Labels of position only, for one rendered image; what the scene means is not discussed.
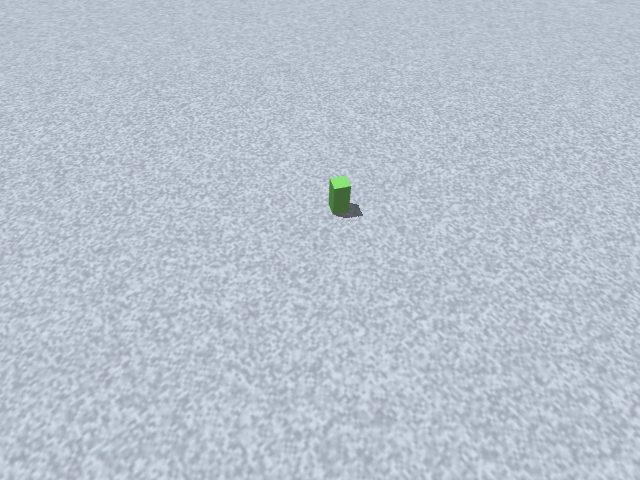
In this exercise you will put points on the carton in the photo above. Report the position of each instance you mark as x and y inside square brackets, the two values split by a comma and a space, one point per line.
[339, 194]

